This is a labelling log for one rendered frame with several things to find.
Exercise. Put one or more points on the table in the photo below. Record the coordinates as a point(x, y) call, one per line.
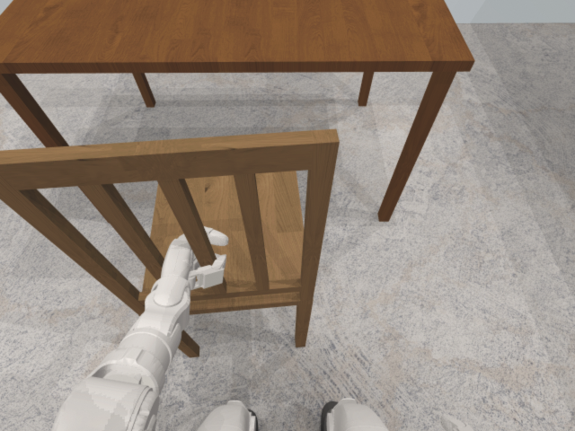
point(234, 36)

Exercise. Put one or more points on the left robot upper arm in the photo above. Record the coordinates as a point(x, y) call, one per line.
point(101, 404)

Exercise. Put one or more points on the robot left hand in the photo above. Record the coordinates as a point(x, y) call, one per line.
point(180, 260)

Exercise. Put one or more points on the chair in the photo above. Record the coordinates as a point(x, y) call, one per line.
point(242, 186)

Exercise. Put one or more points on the robot left shin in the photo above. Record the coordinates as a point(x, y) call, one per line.
point(235, 402)

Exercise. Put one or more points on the left robot forearm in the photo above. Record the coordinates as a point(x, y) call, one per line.
point(146, 352)

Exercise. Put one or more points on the robot right thigh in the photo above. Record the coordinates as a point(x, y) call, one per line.
point(354, 417)

